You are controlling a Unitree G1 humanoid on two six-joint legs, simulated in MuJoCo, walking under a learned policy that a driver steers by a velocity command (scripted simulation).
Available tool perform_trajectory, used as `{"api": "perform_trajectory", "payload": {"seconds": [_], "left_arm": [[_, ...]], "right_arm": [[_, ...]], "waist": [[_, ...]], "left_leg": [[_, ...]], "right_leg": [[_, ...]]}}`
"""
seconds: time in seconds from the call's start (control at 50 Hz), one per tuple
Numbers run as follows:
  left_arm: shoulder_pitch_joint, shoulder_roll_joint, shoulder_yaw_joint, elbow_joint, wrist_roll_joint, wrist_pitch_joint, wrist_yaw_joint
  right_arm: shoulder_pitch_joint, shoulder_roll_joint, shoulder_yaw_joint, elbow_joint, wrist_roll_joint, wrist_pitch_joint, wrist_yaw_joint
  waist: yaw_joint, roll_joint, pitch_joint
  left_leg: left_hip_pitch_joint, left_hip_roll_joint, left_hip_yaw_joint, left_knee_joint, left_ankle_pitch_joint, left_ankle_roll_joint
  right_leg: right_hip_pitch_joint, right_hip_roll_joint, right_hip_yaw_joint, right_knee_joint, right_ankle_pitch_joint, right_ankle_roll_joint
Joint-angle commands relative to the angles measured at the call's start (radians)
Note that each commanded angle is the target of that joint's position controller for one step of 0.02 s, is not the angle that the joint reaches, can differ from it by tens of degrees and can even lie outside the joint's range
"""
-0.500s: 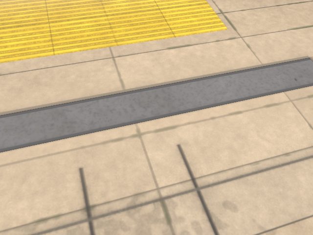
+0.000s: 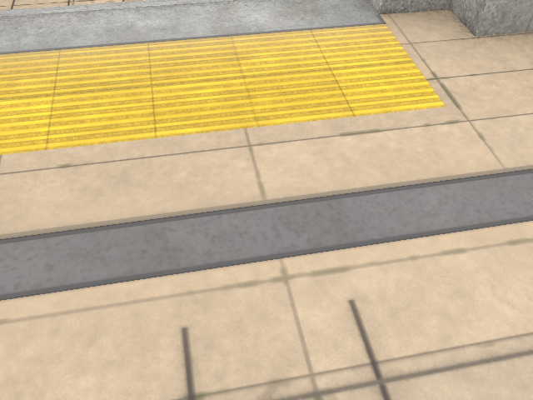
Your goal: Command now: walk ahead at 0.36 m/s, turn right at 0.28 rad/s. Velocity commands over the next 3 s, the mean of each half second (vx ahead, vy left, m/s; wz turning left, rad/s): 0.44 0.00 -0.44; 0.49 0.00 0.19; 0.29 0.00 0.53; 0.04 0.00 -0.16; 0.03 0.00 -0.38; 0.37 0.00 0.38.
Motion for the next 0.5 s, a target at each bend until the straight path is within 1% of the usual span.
{"api": "perform_trajectory", "payload": {"seconds": [0.02,0.06,0.12,0.16,0.2,0.22,0.24,0.26,0.28,0.3,0.32,0.34,0.36,0.38,0.4,0.42,0.44,0.46,0.48,0.5], "left_arm": [[-0.111,0.074,0.012,-0.082,0.001,-0.029,-0.004],[-0.133,0.063,0.007,-0.096,0.005,-0.032,-0.009],[-0.2,0.045,-0.004,-0.139,0.007,-0.036,-0.024],[-0.241,0.036,-0.011,-0.172,0.005,-0.038,-0.037],[-0.247,0.042,-0.011,-0.195,0.0,-0.038,-0.046],[-0.219,0.045,-0.008,-0.197,0.0,-0.039,-0.047],[-0.152,0.052,-0.001,-0.183,-0.001,-0.042,-0.041],[-0.023,0.065,0.012,-0.144,0.002,-0.049,-0.034],[0.151,0.12,0.036,-0.093,0.011,-0.059,-0.019],[0.233,0.248,0.062,-0.1,0.017,-0.064,0.002],[0.232,0.258,0.061,-0.105,-0.019,-0.061,0.001],[0.162,0.229,0.054,-0.098,-0.018,-0.054,0.005],[0.1,0.174,0.042,-0.117,-0.021,-0.055,0.008],[0.05,0.145,0.033,-0.13,-0.021,-0.058,0.01],[0.025,0.122,0.025,-0.135,-0.028,-0.061,0.014],[0.025,0.112,0.021,-0.138,-0.03,-0.068,0.015],[0.041,0.109,0.02,-0.136,-0.035,-0.078,0.014],[0.058,0.117,0.022,-0.13,-0.039,-0.083,0.015],[0.073,0.116,0.021,-0.125,-0.038,-0.087,0.017],[0.096,0.109,0.018,-0.117,-0.038,-0.09,0.019]], "right_arm": [[0.048,-0.157,-0.036,-0.02,0.002,-0.031,-0.008],[0.057,-0.151,-0.035,-0.014,0.002,-0.039,-0.008],[0.076,-0.149,-0.035,-0.001,-0.002,-0.048,-0.005],[0.083,-0.154,-0.035,0.002,-0.005,-0.052,-0.003],[0.083,-0.172,-0.039,0.001,-0.006,-0.052,0.002],[0.08,-0.181,-0.04,0.002,-0.003,-0.052,0.006],[0.072,-0.194,-0.042,0.002,0.0,-0.05,0.007],[0.071,-0.195,-0.04,0.004,0.002,-0.044,0.008],[0.078,-0.18,-0.031,-0.008,-0.004,-0.043,0.008],[0.083,-0.065,-0.002,-0.073,-0.003,-0.049,0.023],[0.037,-0.123,-0.015,-0.093,-0.007,-0.061,0.029],[-0.047,-0.156,-0.022,-0.112,0.0,-0.065,0.033],[-0.061,-0.15,-0.017,-0.116,0.005,-0.074,0.035],[-0.06,-0.139,-0.016,-0.107,0.0,-0.071,0.032],[-0.035,-0.135,-0.012,-0.1,-0.016,-0.054,0.031],[-0.018,-0.129,-0.011,-0.097,-0.024,-0.035,0.035],[-0.02,-0.125,-0.012,-0.103,-0.026,-0.019,0.037],[-0.031,-0.122,-0.013,-0.112,-0.026,-0.007,0.039],[-0.041,-0.115,-0.012,-0.113,-0.025,0.0,0.043],[-0.068,-0.108,-0.01,-0.119,-0.024,0.004,0.046]], "waist": [[-0.036,0.074,0.117],[-0.039,0.076,0.131],[-0.05,0.093,0.155],[-0.056,0.113,0.162],[-0.052,0.133,0.148],[-0.035,0.137,0.13],[0.001,0.127,0.093],[0.062,0.082,0.019],[0.124,0.017,-0.095],[0.115,-0.229,-0.182],[0.118,-0.183,-0.237],[0.088,-0.084,-0.086],[0.059,-0.014,-0.013],[0.025,0.012,0.021],[-0.007,-0.007,0.03],[-0.019,-0.023,0.017],[-0.025,-0.022,0.012],[-0.03,-0.019,0.017],[-0.03,-0.016,0.021],[-0.02,-0.019,0.033]], "left_leg": [[0.093,0.358,-0.243,-0.137,-0.255,0.128],[0.094,0.361,-0.189,-0.135,-0.198,0.124],[0.071,0.357,-0.097,-0.114,-0.087,0.108],[0.041,0.348,-0.034,-0.086,-0.007,0.091],[0.008,0.35,0.01,-0.039,0.099,0.071],[-0.007,0.351,0.035,0.017,0.233,0.061],[-0.019,0.343,0.073,0.134,0.435,0.047],[-0.042,0.307,0.137,0.345,0.601,0.023],[-0.176,0.269,0.19,0.617,0.527,-0.015],[-0.521,0.136,0.215,1.007,-0.133,-0.076],[-0.66,0.062,0.018,1.125,-0.334,-0.071],[-0.74,0.129,-0.017,1.155,-0.235,-0.056],[-0.706,0.176,-0.008,1.082,-0.118,-0.056],[-0.639,0.202,-0.007,1.008,-0.081,-0.063],[-0.58,0.214,-0.004,0.963,-0.072,-0.078],[-0.544,0.215,0.002,0.944,-0.07,-0.092],[-0.54,0.208,0.014,0.932,-0.073,-0.105],[-0.554,0.204,0.024,0.909,-0.067,-0.119],[-0.575,0.202,0.038,0.881,-0.039,-0.127],[-0.597,0.205,0.053,0.846,-0.003,-0.132]], "right_leg": [[-0.274,-0.021,0.048,0.013,0.025,-0.008],[-0.282,-0.034,0.032,-0.012,0.039,-0.006],[-0.246,-0.054,-0.017,-0.099,0.058,-0.013],[-0.174,-0.057,-0.07,-0.185,0.05,-0.032],[-0.064,-0.032,-0.137,-0.245,0.024,-0.065],[0.013,-0.004,-0.169,-0.266,0.002,-0.088],[0.119,0.04,-0.199,-0.292,-0.015,-0.109],[0.283,0.089,-0.211,-0.353,0.004,-0.13],[0.521,0.054,-0.114,-0.384,-0.044,-0.165],[0.742,-0.283,0.442,-0.539,-0.293,-0.283],[0.771,-0.363,0.807,-0.715,-0.253,-0.339],[0.695,-0.322,0.62,-0.672,-0.193,-0.313],[0.569,-0.279,0.467,-0.66,-0.031,-0.284],[0.474,-0.218,0.368,-0.668,0.104,-0.25],[0.414,-0.172,0.295,-0.679,0.219,-0.234],[0.39,-0.149,0.252,-0.681,0.303,-0.234],[0.382,-0.134,0.232,-0.678,0.38,-0.242],[0.377,-0.121,0.212,-0.68,0.416,-0.245],[0.386,-0.117,0.187,-0.694,0.435,-0.238],[0.393,-0.113,0.168,-0.709,0.462,-0.224]]}}
Next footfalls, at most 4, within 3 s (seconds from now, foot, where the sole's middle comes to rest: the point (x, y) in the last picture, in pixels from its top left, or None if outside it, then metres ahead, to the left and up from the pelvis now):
0.28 right None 0.23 -0.19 -0.79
0.84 left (341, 385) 0.58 -0.18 -0.79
1.30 right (395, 295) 0.85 -0.37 -0.79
1.70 left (326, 325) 0.75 -0.16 -0.79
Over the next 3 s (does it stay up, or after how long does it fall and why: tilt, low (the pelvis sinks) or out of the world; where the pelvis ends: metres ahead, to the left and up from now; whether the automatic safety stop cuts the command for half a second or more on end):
stays up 0.88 -0.32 -0.02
